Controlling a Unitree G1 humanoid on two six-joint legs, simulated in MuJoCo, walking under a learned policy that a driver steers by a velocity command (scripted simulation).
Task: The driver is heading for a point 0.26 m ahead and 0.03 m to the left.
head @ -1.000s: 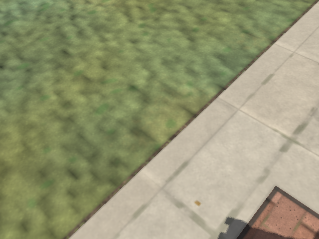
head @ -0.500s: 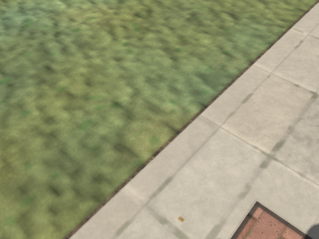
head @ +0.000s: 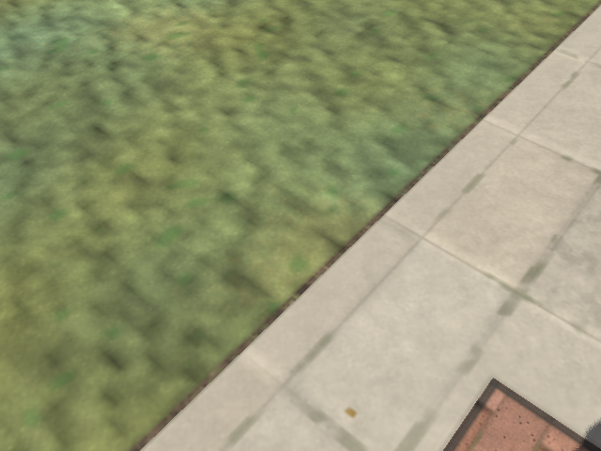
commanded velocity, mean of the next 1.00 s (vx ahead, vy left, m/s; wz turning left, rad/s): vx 0.11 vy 0.00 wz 0.00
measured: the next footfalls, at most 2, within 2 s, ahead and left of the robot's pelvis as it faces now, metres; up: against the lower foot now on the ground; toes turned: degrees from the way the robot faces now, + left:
left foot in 0.80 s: +0.20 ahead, +0.09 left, +0.00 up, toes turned +2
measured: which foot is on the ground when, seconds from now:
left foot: down 0.00-0.52, up 0.54-0.78, down 0.80-1.00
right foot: down 0.00-1.00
